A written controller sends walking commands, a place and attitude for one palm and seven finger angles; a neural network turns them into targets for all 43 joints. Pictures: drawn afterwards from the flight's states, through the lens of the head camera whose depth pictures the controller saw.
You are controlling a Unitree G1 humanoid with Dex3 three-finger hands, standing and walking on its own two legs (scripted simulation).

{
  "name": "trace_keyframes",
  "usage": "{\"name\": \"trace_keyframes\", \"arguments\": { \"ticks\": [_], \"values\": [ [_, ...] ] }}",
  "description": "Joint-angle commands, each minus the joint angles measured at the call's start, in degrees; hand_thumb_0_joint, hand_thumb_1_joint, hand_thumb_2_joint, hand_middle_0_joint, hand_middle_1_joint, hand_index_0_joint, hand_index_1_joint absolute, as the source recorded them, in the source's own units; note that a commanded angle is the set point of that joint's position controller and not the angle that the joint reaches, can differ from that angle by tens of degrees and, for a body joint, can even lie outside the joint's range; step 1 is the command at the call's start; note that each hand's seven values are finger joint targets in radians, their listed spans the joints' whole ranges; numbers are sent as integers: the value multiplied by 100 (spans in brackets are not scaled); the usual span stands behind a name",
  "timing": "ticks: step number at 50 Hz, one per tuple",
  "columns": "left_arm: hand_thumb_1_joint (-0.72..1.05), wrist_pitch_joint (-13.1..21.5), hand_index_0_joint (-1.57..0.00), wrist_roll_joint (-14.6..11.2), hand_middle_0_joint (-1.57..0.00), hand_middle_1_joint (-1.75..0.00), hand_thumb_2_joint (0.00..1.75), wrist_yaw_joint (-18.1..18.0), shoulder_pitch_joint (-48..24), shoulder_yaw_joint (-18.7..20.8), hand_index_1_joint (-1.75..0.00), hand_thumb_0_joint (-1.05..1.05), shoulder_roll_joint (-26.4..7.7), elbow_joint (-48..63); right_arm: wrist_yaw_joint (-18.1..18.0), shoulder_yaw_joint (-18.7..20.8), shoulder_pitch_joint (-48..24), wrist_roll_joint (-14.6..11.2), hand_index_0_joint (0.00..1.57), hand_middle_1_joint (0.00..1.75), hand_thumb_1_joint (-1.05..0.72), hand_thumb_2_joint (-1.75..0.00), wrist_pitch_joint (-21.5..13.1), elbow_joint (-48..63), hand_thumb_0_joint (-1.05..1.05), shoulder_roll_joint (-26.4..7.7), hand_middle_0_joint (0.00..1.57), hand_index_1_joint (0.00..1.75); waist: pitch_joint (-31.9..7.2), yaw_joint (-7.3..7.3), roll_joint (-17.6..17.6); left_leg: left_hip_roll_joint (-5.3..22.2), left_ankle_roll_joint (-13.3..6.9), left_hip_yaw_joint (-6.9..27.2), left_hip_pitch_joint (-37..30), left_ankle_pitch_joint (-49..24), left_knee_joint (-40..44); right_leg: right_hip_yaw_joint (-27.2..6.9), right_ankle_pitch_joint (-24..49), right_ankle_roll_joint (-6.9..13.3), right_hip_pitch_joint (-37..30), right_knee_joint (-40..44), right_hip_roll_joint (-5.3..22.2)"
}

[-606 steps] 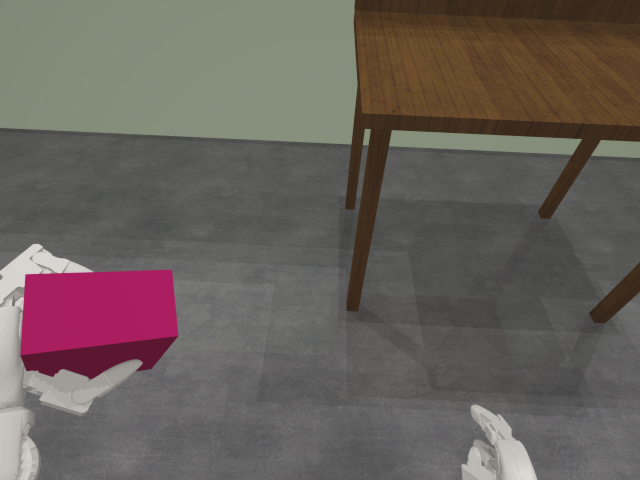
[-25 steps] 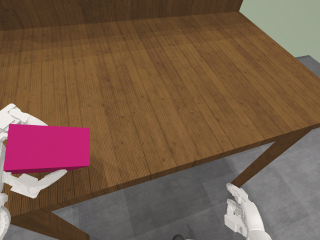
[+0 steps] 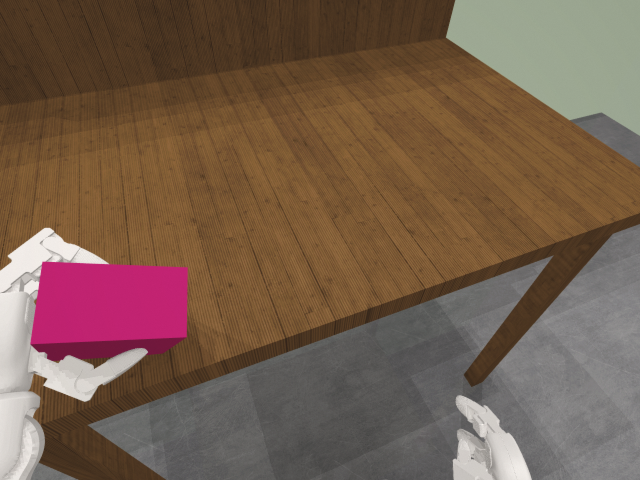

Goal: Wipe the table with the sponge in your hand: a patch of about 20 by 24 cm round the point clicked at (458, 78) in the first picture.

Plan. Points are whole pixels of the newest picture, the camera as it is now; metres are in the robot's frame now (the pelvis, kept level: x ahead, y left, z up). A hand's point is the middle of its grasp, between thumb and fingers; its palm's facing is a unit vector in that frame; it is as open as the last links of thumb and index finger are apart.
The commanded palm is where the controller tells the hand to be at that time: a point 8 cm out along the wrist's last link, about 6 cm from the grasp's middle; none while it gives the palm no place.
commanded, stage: come to a stop and stand still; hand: left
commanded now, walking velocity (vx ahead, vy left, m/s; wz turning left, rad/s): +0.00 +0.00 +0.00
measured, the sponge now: (133, 316) +0.23 +0.20 +0.14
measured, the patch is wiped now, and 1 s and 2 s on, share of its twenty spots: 0.05 0.05 0.05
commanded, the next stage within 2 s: look again from close up in 0.30 s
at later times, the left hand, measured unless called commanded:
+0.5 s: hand (78, 305) +0.22 +0.23 +0.18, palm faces +0.40 -0.82 -0.40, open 10.3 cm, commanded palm +0.16 +0.27 +0.19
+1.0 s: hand (49, 297) +0.23 +0.27 +0.17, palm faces +0.41 -0.84 -0.36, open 10.3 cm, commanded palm +0.17 +0.30 +0.19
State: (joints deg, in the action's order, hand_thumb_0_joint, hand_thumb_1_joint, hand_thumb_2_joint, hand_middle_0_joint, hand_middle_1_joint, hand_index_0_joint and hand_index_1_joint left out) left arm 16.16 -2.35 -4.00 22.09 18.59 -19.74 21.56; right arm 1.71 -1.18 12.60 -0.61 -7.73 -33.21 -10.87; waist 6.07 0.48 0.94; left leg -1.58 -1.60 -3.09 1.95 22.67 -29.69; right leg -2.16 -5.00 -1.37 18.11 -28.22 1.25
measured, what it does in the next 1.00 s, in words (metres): stands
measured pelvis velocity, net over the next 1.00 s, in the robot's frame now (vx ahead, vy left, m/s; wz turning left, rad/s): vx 0.02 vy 0.01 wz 0.03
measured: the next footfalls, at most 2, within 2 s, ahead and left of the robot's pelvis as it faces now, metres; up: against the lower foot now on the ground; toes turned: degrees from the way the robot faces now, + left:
none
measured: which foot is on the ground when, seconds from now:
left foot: down 0.00-1.00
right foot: down 0.00-1.00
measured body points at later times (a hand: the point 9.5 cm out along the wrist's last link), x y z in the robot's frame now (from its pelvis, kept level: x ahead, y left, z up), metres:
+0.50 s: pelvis +0.00 -0.02 +0.00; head +0.02 +0.00 +0.45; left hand +0.19 +0.28 +0.20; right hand +0.18 -0.24 -0.07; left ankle -0.06 +0.10 -0.73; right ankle +0.12 -0.13 -0.73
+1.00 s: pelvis +0.02 +0.01 +0.00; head +0.05 +0.05 +0.45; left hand +0.20 +0.31 +0.19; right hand +0.21 -0.19 -0.06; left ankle -0.06 +0.10 -0.73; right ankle +0.12 -0.13 -0.73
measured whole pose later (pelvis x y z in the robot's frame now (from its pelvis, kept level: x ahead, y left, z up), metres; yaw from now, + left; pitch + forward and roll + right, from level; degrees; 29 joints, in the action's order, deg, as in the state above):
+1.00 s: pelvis +0.02 +0.01 +0.00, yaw +2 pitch -5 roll -2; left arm 13.4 -1.1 -5.2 21.8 22.2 -22.0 29.4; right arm 1.2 -1.1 10.7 -0.6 -7.9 -32.0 -9.7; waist 8.4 2.1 3.8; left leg -0.6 -1.9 -1.4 1.3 24.4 -30.3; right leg -0.5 -5.8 -1.9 15.7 -26.2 0.7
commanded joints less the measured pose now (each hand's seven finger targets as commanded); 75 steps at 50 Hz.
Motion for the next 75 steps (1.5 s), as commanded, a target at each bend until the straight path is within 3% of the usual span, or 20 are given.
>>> {"name": "trace_keyframes", "arguments": {
  "ticks": [1, 4, 12, 19, 25, 38, 47, 54, 55, 56, 57, 59, 61, 63, 66, 68, 69, 71, 72, 75],
  "values": [
    [10, 413, -120, -92, -120, -160, 130, -237, -929, 1419, -160, 0, -1520, 1365, -227, 313, -599, -25, 20, 30, -90, -90, -298, 987, 0, -728, 20, 30, -402, 215, -575, 631, -194, 427, 2555, 254, 1466, 42, -455, 167, -2074, -199, 35],
    [10, 425, -120, -107, -120, -160, 130, -221, -1137, 1174, -160, 0, -1318, 1381, -214, 299, -570, -54, 20, 30, -90, -90, -426, 909, 0, -713, 20, 30, -479, 230, -794, 528, -170, 181, 2263, 337, 1227, -81, -642, 182, -1847, -73, 36],
    [10, 275, -120, -9, -120, -160, 130, -145, -973, 570, -160, 0, -881, 1211, -186, 323, -247, 42, 20, 30, -90, -90, -592, 650, 0, -826, 20, 30, -602, 154, 488, 13, -94, 70, 1179, 280, 378, -893, -2150, 267, -883, 1465, 313],
    [10, 265, -120, 55, -120, -160, 130, -261, -808, 1257, -160, 0, -1440, 2006, -208, 328, -547, 21, 20, 30, -90, -90, -530, 793, 0, -823, 20, 30, -1034, 198, -483, 319, -60, 145, 1358, -280, 1076, -261, -875, 160, -1640, 538, -36],
    [10, 217, -120, 14, -120, -160, 130, -209, -389, 935, -160, 0, -1002, 1517, -179, 360, -350, 8, 20, 30, -90, -90, -527, 795, 0, -790, 20, 30, -757, 141, 12, 279, 46, 132, 1626, -746, 806, -193, -81, 208, -1772, 482, 19],
    [10, 162, -120, 74, -120, -160, 130, -254, -653, 896, -160, 0, -1094, 2005, -128, 375, -482, 8, 20, 30, -90, -90, -449, 867, 0, -747, 20, 30, -1057, 130, -273, 363, 231, 149, 1445, -2096, 624, 79, 1704, 250, -2301, -18, 50],
    [10, 147, -120, 51, -120, -160, 130, -223, -488, 874, -160, 0, -1040, 2158, -92, 400, -499, -6, 20, 30, -90, -90, -318, 940, 0, -761, 20, 30, -881, 96, -777, 528, 466, 205, 1423, -2980, 719, 383, 1700, 250, -2196, -242, -70],
    [10, 94, -120, 37, -120, -160, 130, -269, -727, 879, -160, 0, -1075, 2218, -117, 367, -632, -46, 20, 30, -90, -90, -299, 960, 0, -751, 20, 30, -810, 78, -808, 553, 374, 183, 1318, -2308, 928, 323, 1178, 196, -1967, -254, -112],
    [10, 698, -120, 1133, -120, -160, 130, -306, -6705, 3785, -160, 0, -5308, 3181, -147, 238, 200, 452, 20, 30, -90, -90, -669, 489, 0, -959, 20, 30, -587, 219, -1374, 558, -32, 178, 3060, -3156, -227, 418, 1488, 368, -2841, -1267, -527],
    [10, 436, -120, 327, -120, -160, 130, 13, -3585, 1667, -160, 0, -1876, -132, -65, 256, -171, 146, 20, 30, -90, -90, -779, 289, 0, -130, 20, 30, -1761, 376, -1034, 269, 520, 472, 1329, -4947, -223, 168, 1894, 843, -1662, -541, 75],
    [10, 444, -120, 185, -120, -160, 130, -14, -2072, 1264, -160, 0, -1717, 933, -54, 376, -61, 142, 20, 30, -90, -90, -791, 707, 0, -579, 20, 30, -1489, 249, -1531, 426, 737, 249, 601, -5850, -357, -294, 2599, 784, -1853, -268, -43],
    [10, 311, -120, -21, -120, -160, 130, -8, -1629, 509, -160, 0, -821, 750, 68, 428, -310, -16, 20, 30, -90, -90, -710, 736, 0, -732, 20, 30, -1724, 84, -1828, 469, 684, 140, -71, -5436, -212, -77, 1701, 694, -1229, -575, 12],
    [10, 312, -120, -10, -120, -160, 130, -20, -900, 463, -160, 0, -737, 1265, 182, 465, -284, 68, 20, 30, -90, -90, -571, 824, 0, -828, 20, 30, -1430, 145, -1208, 678, 526, 194, 415, -5206, -118, 272, 1231, 475, -1467, -485, -33],
    [10, 250, -120, -73, -120, -160, 130, -39, -666, 414, -160, 0, -738, 1207, 200, 416, -340, 17, 20, 30, -90, -90, -491, 896, 0, -837, 20, 30, -1348, 222, 152, 490, 451, 87, 1328, -4124, -510, 78, 2263, 533, -2220, -190, 124],
    [10, 181, -120, -171, -120, -160, 130, -159, -481, 924, -160, 0, -1079, 858, 54, 427, -475, -18, 20, 30, -90, -90, -342, 859, 0, -899, 20, 30, -997, 156, 1165, 322, 372, 285, 1318, -2007, 184, -224, 1226, 548, -1572, 190, 406],
    [10, 227, -120, -161, -120, -160, 130, -180, -552, 1277, -160, 0, -1310, 864, -118, 378, -672, 1, 20, 30, -90, -90, -225, 897, 0, -862, 20, 30, -531, 168, 547, 510, 137, 480, 1486, -679, 1224, -197, -442, 250, -1120, 142, 163],
    [10, 266, -120, -134, -120, -160, 130, -237, -872, 1593, -160, 0, -1647, 1240, -169, 357, -809, -18, 20, 30, -90, -90, -193, 905, 0, -899, 20, 30, -471, 191, -378, 704, 14, 546, 1673, -378, 1630, -27, -733, 169, -1177, -369, -58],
    [10, 331, -120, -80, -120, -160, 130, -212, -1025, 1355, -160, 0, -1384, 1358, -233, 323, -783, -1, 20, 30, -90, -90, -172, 1017, 0, -715, 20, 30, -353, 187, -1361, 1113, -121, 766, 2275, -699, 1725, 390, -254, 120, -1529, -1121, -63],
    [10, 341, -120, -52, -120, -160, 130, -211, -1244, 1279, -160, 0, -1362, 1546, -215, 318, -752, -9, 20, 30, -90, -90, -210, 1031, 0, -665, 20, 30, -432, 206, -1421, 1059, -132, 583, 2277, -951, 1534, 365, -108, 157, -1669, -1062, -13],
    [10, 322, -120, -75, -120, -160, 130, -250, -1399, 883, -160, 0, -1109, 1410, -207, 297, -664, -18, 20, 30, -90, -90, -393, 940, 0, -666, 20, 30, -428, 213, -574, 634, -82, 275, 2008, -932, 901, 120, 352, 246, -1727, -144, 178]
  ]
}}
